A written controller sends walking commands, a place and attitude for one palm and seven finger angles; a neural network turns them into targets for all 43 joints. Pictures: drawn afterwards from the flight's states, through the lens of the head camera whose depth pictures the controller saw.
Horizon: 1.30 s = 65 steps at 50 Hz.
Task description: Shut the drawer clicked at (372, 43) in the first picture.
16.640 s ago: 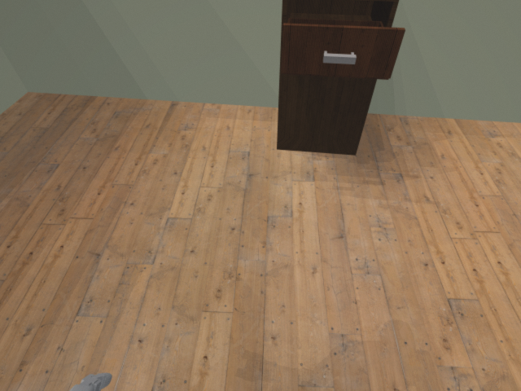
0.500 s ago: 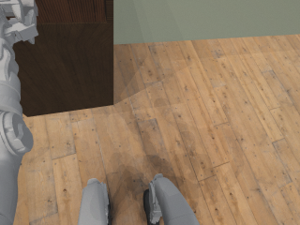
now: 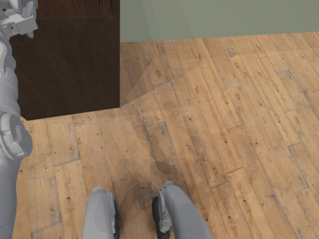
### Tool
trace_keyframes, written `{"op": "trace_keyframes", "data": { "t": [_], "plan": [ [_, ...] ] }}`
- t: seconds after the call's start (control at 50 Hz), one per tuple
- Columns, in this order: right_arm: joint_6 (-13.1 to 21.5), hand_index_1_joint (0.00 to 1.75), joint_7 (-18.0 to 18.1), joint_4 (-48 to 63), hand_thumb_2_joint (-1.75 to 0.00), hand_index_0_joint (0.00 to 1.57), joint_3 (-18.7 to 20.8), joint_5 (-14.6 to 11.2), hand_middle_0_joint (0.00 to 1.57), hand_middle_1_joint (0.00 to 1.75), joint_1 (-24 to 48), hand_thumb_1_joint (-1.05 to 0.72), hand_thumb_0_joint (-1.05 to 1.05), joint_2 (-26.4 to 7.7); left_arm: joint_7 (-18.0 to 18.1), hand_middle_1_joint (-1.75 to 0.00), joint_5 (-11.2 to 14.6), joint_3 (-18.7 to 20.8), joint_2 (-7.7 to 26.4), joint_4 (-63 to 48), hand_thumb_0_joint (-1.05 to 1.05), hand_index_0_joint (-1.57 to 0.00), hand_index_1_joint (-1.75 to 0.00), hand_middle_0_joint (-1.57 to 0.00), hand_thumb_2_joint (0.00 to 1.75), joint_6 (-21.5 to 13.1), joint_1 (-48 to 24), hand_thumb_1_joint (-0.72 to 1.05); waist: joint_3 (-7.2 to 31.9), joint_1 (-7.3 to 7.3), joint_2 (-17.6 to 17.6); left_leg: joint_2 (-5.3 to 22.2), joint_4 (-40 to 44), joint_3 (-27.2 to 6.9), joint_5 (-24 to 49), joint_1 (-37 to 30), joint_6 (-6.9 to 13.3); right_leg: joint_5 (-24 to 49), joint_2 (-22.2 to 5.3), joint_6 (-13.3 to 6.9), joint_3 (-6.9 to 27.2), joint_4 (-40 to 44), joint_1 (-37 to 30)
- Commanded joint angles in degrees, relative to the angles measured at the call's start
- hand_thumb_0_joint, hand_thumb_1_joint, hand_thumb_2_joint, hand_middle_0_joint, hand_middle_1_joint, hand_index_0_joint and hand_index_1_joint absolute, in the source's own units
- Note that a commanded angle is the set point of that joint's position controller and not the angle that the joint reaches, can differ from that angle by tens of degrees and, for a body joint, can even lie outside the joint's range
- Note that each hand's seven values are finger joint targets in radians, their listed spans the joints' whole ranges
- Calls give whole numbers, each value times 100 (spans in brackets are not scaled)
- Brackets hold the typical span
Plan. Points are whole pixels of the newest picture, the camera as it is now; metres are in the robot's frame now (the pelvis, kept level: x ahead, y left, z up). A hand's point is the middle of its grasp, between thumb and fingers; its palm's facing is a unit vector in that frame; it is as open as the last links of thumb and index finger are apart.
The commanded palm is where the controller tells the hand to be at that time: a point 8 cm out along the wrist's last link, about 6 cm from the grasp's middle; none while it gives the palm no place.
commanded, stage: pull the fist back off the drawer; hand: left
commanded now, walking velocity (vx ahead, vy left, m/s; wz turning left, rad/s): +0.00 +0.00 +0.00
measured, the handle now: out of the picture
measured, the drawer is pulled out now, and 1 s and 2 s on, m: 0.00 0.00 0.00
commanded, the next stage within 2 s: draw the hand back to the body in 0.42 s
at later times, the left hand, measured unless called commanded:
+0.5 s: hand (38, 18) +0.58 +0.18 +0.09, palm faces +0.12 -0.99 -0.04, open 3.3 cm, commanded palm +0.56 +0.22 +0.09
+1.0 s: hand out of the picture +0.45 +0.21 +0.17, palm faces +0.12 -0.99 -0.05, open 3.3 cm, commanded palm +0.40 +0.25 +0.18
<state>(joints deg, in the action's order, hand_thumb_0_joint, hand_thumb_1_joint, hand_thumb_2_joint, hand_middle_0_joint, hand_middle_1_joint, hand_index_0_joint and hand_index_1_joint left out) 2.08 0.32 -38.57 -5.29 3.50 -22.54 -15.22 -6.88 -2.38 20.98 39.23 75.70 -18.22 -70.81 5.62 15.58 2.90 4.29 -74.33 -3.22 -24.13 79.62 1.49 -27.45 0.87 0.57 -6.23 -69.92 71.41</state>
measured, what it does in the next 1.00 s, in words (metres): rises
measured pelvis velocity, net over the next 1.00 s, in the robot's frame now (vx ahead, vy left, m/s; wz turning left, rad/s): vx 0.08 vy -0.01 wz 0.05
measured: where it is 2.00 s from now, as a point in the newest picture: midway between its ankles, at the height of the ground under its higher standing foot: (137, 227)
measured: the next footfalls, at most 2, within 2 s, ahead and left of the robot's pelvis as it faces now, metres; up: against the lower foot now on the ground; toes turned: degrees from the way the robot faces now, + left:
none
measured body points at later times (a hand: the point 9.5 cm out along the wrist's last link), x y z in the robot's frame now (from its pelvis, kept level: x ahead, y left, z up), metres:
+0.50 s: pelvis +0.04 -0.01 +0.03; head +0.20 +0.01 +0.45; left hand +0.57 +0.24 +0.10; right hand +0.04 -0.27 -0.09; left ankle +0.08 +0.10 -0.61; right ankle +0.05 -0.14 -0.61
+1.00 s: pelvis +0.08 -0.01 +0.09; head +0.14 -0.01 +0.54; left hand +0.43 +0.26 +0.17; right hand +0.21 -0.27 -0.01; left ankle +0.08 +0.10 -0.61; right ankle +0.05 -0.14 -0.61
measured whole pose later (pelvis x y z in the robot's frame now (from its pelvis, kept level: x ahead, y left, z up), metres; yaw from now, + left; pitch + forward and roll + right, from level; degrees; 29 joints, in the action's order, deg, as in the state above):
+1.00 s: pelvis +0.08 -0.01 +0.09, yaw +3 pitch +13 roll -3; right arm -2.7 0.2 -31.5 0.2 -2.9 -16.4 -15.7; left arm -9.9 12.8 15.5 18.6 27.3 -14.5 -14.8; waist 7.5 3.5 2.8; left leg 3.6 -51.1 0.1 -24.5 39.5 -0.1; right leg -26.9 0.7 -0.1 -3.5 -47.0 32.8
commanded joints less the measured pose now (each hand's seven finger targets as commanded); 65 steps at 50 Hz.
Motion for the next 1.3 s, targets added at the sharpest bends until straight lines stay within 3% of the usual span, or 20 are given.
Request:
{"op": "trace_keyframes", "data": {
  "t": [0.0, 0.16, 0.24, 0.28, 0.34, 0.4, 0.5, 0.56, 0.58, 0.62, 0.74, 0.82, 0.84, 0.86, 0.94, 1.0, 1.02, 1.06, 1.12, 1.28],
  "plan": [
    [-28, 30, 50, 117, -90, 20, 484, 7, 20, 30, -1228, -90, 0, -1265, 289, -160, 160, 208, 1046, -1655, 0, -140, -160, -140, 90, -398, -3477, 90, 3100, 359, 1478, -50, 1088, -614, -107, -3745, 31, 126, 211, -194, 160, 1017, -27],
    [-186, 30, -92, 242, -90, 20, 606, 8, 20, 30, -1165, -90, 0, -1170, 290, -160, 248, 118, 467, -2277, 0, -140, -160, -140, 90, -535, -2639, 90, 3518, 7, 1633, -49, 1189, -597, 572, -4480, -43, 437, 204, -237, 124, 1044, -264],
    [-283, 30, -133, 292, -90, 20, 614, -30, 20, 30, -1102, -90, 0, -1127, 321, -160, 311, 226, 430, -2255, 0, -140, -160, -140, 90, -566, -2008, 90, 3349, -98, 1246, -85, 1197, -412, 764, -4298, -9, 517, 238, -215, 169, 1177, -674],
    [-356, 30, -136, 369, -90, 20, 614, -66, 20, 30, -1058, -90, 0, -1115, 320, -160, 330, 489, 678, -2202, 0, -140, -160, -140, 90, -575, -1497, 90, 3297, -269, 991, -117, 1186, -228, 899, -4017, 21, 615, 248, -198, 237, 1280, -1144],
    [-428, 30, -120, 430, -90, 20, 609, -90, 20, 30, -1021, -90, 0, -1058, 289, -160, 338, 641, 850, -2257, 0, -140, -160, -140, 90, -646, -1259, 90, 3179, -318, 723, -139, 1145, -63, 1116, -3693, 65, 909, 256, -165, 333, 1321, -1629],
    [-493, 30, -124, 438, -90, 20, 635, -117, 20, 30, -991, -90, 0, -1007, 227, -160, 347, 467, 596, -2203, 0, -140, -160, -140, 90, -738, -1159, 90, 2938, -256, 617, -141, 1125, -2, 1278, -3662, 69, 1108, 263, -137, 351, 1343, -1641],
    [-584, 30, -102, 418, -90, 20, 687, -130, 20, 30, -996, -90, 0, -1003, 129, -160, 445, 579, 596, -2149, 0, -140, -160, -140, 90, -872, -956, 90, 2981, -278, 546, -165, 1034, 62, 1726, -3732, 68, 1633, 256, -124, 400, 1273, -1788],
    [-656, 30, -134, 693, -90, 20, 774, -199, 20, 30, -905, -90, 0, -950, 12, -160, 620, 674, 490, -3216, 0, -140, -160, -140, 90, -966, -67, 90, 4026, -775, 1048, -216, 1256, 153, 2684, -4723, 4, 2520, 243, -170, 415, 1293, -2568],
    [-682, 30, -142, 771, -90, 20, 795, -230, 20, 30, -868, -90, 0, -950, -12, -160, 704, 772, 559, -3541, 0, -140, -160, -140, 90, -916, 344, 90, 4249, -910, 1010, -220, 1329, 168, 2895, -4924, -10, 2761, 256, -166, 419, 1357, -2871],
    [-698, 30, -153, 919, -90, 20, 825, -337, 20, 30, -758, -90, 0, -891, -78, -160, 856, 504, 214, -4310, 0, -140, -160, -140, 90, -758, 934, 90, 4321, -949, 874, -251, 1515, 229, 3179, -5223, 11, 3218, 285, -139, 414, 1558, -3329],
    [-581, 30, -20, 1043, -90, 20, 846, -560, 20, 30, -421, -90, 0, -819, -110, -160, 1351, 172, -478, -5138, 0, -140, -160, -140, 90, -122, 2492, 90, 2960, -945, -50, -316, 2140, 419, 2707, -4900, 103, 3701, 253, -52, 415, 2221, -4237],
    [-451, 30, 30, 1070, -90, 20, 827, -603, 20, 30, -187, -90, 0, -776, -111, -160, 1472, -50, -810, -5392, 0, -140, -160, -140, 90, -54, 3249, 90, 2175, -988, -47, -334, 2493, 453, 2505, -5064, 83, 3484, 227, -48, 370, 2487, -4283],
    [-420, 30, 37, 1085, -90, 20, 826, -623, 20, 30, -110, -90, 0, -774, -136, -160, 1470, -168, -897, -5541, 0, -140, -160, -140, 90, -82, 3386, 90, 2005, -990, 160, -320, 2529, 444, 2629, -5233, 77, 3435, 223, -79, 369, 2523, -4201],
    [-393, 30, 30, 1096, -90, 20, 814, -623, 20, 30, -41, -90, 0, -748, -185, -160, 1482, -327, -1092, -5613, 0, -140, -160, -140, 90, -72, 3571, 90, 1985, -988, 222, -321, 2594, 428, 2657, -5409, 71, 3342, 222, -76, 345, 2575, -4158],
    [-284, 30, 52, 1314, -90, 20, 803, -672, 20, 30, 324, -90, 0, -731, -385, -160, 1617, -496, -1175, -6436, 0, -140, -160, -140, 90, -16, 4114, 90, 1975, -1142, 534, -320, 2793, 371, 2801, -5897, 54, 3215, 189, -136, 317, 2719, -4399],
    [-173, 30, 118, 1455, -90, 20, 765, -687, 20, 30, 643, -90, 0, -709, -398, -160, 1742, -417, -1156, -6931, 0, -140, -160, -140, 90, 106, 4511, 90, 1812, -1232, 337, -312, 3032, 320, 2596, -6048, 39, 3039, 173, -121, 265, 2867, -4557],
    [-268, 30, 209, 1566, -90, 20, 782, -660, 20, 30, 1104, -90, 0, -639, 219, -160, 989, -520, -597, -7368, 0, -140, -160, -140, 90, 347, 4780, 90, 1892, -1537, 281, -388, 3342, 437, 2432, -6447, 35, 2872, 29, -205, 506, 3243, -4767],
    [-261, 30, 343, 1684, -90, 20, 712, -640, 20, 30, 1236, -90, 0, -587, 699, -160, 929, -628, -955, -7697, 0, -140, -160, -140, 90, 655, 5164, 90, 1361, -1406, 4, -367, 3675, 400, 2021, -6420, 21, 2529, 40, -185, 440, 3482, -4800],
    [-278, 30, 462, 1677, -90, 20, 638, -635, 20, 30, 1460, -90, 0, -553, 1034, -160, 804, -612, -957, -8001, 0, -140, -160, -140, 90, 945, 5580, 90, 991, -1466, -184, -349, 3990, 419, 1878, -6539, 45, 2412, 0, -178, 411, 3733, -5157],
    [-70, 30, 558, 1597, -90, 20, 471, -567, 20, 30, 1841, -90, 0, -464, 1281, -160, 720, -796, -1238, -8841, 0, -140, -160, -140, 90, 1200, 6286, 90, 365, -1600, 55, -339, 4768, 370, 1552, -7268, 33, 1908, -21, -190, 422, 4492, -5692]
  ]
}}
